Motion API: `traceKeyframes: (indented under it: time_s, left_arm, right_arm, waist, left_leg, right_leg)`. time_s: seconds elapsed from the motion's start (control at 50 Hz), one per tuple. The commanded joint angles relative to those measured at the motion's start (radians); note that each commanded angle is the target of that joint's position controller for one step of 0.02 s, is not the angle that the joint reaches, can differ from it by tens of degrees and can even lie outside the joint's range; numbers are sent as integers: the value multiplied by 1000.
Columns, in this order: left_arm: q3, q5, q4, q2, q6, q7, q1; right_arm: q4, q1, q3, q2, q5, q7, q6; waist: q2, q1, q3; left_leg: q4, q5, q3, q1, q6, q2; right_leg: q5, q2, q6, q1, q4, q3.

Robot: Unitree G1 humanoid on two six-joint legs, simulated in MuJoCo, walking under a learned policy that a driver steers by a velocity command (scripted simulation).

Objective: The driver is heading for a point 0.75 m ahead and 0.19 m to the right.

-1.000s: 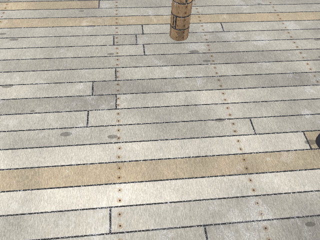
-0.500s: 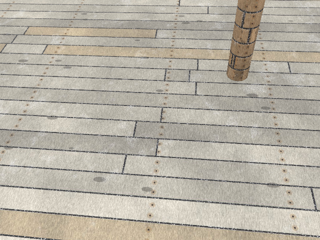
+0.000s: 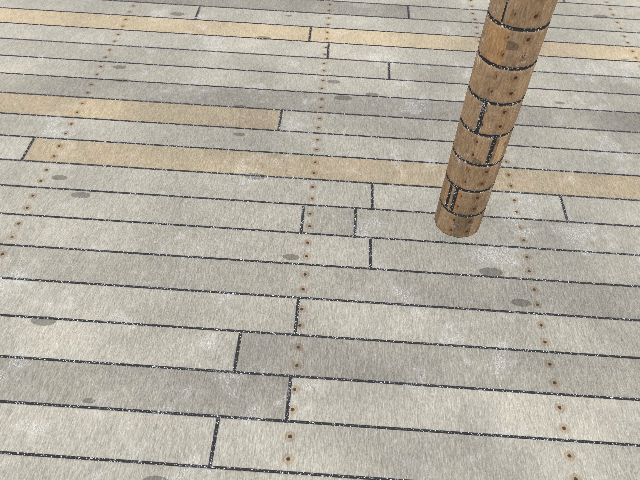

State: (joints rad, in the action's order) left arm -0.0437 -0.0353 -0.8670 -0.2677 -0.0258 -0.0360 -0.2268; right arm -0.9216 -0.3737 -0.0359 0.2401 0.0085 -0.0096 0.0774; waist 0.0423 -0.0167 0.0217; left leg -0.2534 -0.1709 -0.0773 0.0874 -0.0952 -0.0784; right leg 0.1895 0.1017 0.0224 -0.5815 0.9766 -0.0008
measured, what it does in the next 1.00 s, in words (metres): walks ahead: right foot, then left foot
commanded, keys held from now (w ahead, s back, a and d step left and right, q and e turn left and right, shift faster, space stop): w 0.74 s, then w+e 0.26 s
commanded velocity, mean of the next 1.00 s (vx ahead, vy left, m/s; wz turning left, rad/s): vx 0.50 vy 0.00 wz -0.06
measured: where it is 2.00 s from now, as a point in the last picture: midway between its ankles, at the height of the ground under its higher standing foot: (320, 360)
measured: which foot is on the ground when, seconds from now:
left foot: down 0.00-0.30, up 0.32-0.80, down 0.82-1.00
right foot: up 0.00-0.26, down 0.28-0.82, up 0.84-1.00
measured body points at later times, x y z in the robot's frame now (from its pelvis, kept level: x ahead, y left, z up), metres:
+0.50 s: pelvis +0.27 -0.06 +0.00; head +0.29 -0.07 +0.45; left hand +0.30 +0.21 -0.14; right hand +0.34 -0.31 -0.15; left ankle +0.28 +0.09 -0.67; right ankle +0.28 -0.12 -0.75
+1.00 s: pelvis +0.55 +0.00 +0.00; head +0.57 +0.01 +0.44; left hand +0.59 +0.25 -0.16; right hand +0.62 -0.26 -0.13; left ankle +0.58 +0.07 -0.75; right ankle +0.48 -0.13 -0.66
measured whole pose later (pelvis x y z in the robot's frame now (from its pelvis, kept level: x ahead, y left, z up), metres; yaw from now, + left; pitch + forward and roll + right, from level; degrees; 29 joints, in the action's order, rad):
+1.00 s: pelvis +0.55 +0.00 +0.00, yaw -5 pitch -1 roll +0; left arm -0.06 -0.02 -1.00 -0.23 -0.04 -0.01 -0.30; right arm -0.94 -0.21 -0.04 0.22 0.02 0.00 0.09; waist 0.03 0.02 0.05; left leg -0.38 -0.17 -0.15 0.20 -0.08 -0.02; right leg 0.30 0.04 0.08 -0.42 1.09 0.00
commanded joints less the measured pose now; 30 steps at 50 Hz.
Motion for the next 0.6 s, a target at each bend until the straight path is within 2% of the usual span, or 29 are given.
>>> traceKeyframes:
  time_s: [0.02, 0.1, 0.18, 0.22, 0.24, 0.26, 0.28, 0.3, 0.32, 0.34, 0.36, 0.38, 0.4, 0.42, 0.44, 0.5, 0.54, 0.6]
  left_arm:
    - [-4, 2, 65, -37, -3, -3, 61]
    - [10, 8, 103, -19, -9, -3, 193]
    - [10, 8, 135, -35, -16, 2, 266]
    - [5, 8, 131, -45, -24, 7, 235]
    - [-2, 7, 111, -56, -29, 13, 170]
    - [-12, 3, 66, -69, -37, 22, 38]
    - [-30, -12, 8, -110, -47, 33, -142]
    - [-58, -35, -11, -216, -51, 45, -282]
    - [-66, -3, -19, -238, -36, 35, -267]
    - [-57, 24, -4, -188, -30, 30, -153]
    - [-39, 27, 9, -117, -34, 27, -71]
    - [-26, 22, 5, -71, -40, 26, -32]
    - [-19, 24, -9, -48, -47, 29, -25]
    - [-15, 22, -21, -37, -54, 30, -30]
    - [-16, 22, -35, -42, -63, 30, -57]
    - [-23, 29, -70, -72, -76, 29, -114]
    - [-20, 29, -88, -66, -75, 29, -149]
    - [-16, 29, -108, -63, -74, 29, -189]
  right_arm:
    - [26, -15, -22, 111, -4, 1, 17]
    - [-15, -83, -22, 119, 0, 4, 17]
    - [-53, -125, -23, 129, 11, 15, 11]
    - [-62, -105, -25, 140, 14, 22, 8]
    - [-65, -89, -27, 149, 16, 24, 7]
    - [-68, -73, -28, 154, 14, 23, 3]
    - [-61, -68, -22, 139, 9, 23, 3]
    - [-19, -115, 0, 60, -20, 15, 6]
    - [-32, -164, -14, 76, -18, 13, 6]
    - [-25, -88, -29, 126, 3, 16, 1]
    - [-9, -22, -24, 107, 6, 10, 6]
    - [-8, 1, -21, 81, 5, 6, 5]
    - [-8, 2, -21, 73, 20, 2, -7]
    - [-21, -18, -17, 55, 29, -5, -21]
    - [-21, -19, -16, 46, 31, -10, -29]
    - [8, 76, -16, 43, 29, -20, -42]
    - [38, 170, -15, 45, 27, -22, -43]
    - [73, 285, -5, 29, 19, -25, -39]
  waist:
    - [-93, 11, 58]
    - [-98, -26, 70]
    - [-103, -37, 85]
    - [-108, -9, 71]
    - [-116, 23, 36]
    - [-102, 82, -32]
    - [-70, 148, -137]
    - [96, 161, -279]
    - [203, 124, -347]
    - [68, 84, -191]
    - [8, 64, -74]
    - [-10, 34, -12]
    - [13, 8, 14]
    - [21, -8, 12]
    - [21, -12, 4]
    - [10, -11, 33]
    - [10, 8, 60]
    - [13, 35, 73]
  left_leg:
    - [162, 209, 173, 6, -114, 252]
    - [144, 307, 132, -52, -102, 250]
    - [92, 417, 133, -171, -98, 293]
    - [22, 576, 120, -204, -83, 305]
    - [-58, 720, 107, -204, -69, 299]
    - [-214, 802, 81, -186, -53, 273]
    - [-430, 675, 50, -55, -33, 230]
    - [-789, 247, -11, 250, 9, 120]
    - [-1021, -351, 73, 453, 15, -20]
    - [-1065, -285, 149, 527, 2, 60]
    - [-1023, -205, 141, 531, 1, 100]
    - [-951, -156, 132, 497, 2, 138]
    - [-896, -134, 129, 453, 13, 159]
    - [-875, -118, 121, 411, 24, 163]
    - [-866, -105, 108, 399, 32, 160]
    - [-783, -20, 82, 486, 58, 185]
    - [-691, 52, 66, 548, 75, 197]
    - [-519, 143, 36, 538, 85, 183]
  right_leg:
    - [-110, 19, -22, -88, -99, -19]
    - [-193, -11, -14, -58, -277, -54]
    - [-142, -37, 26, -49, -373, -63]
    - [-67, -67, 58, 27, -415, -76]
    - [-28, -98, 77, 123, -435, -89]
    - [-38, -133, 100, 283, -491, -106]
    - [-56, -84, 135, 540, -508, -51]
    - [63, 198, 221, 836, -542, 324]
    - [35, 329, 305, 905, -685, 693]
    - [85, 284, 279, 775, -693, 561]
    - [63, 245, 258, 629, -729, 432]
    - [18, 192, 218, 527, -771, 333]
    - [-45, 152, 191, 458, -794, 265]
    - [-90, 128, 180, 423, -811, 214]
    - [-150, 120, 185, 415, -818, 191]
    - [-183, 105, 196, 430, -863, 130]
    - [-205, 89, 192, 456, -880, 101]
    - [-270, 65, 176, 481, -877, 55]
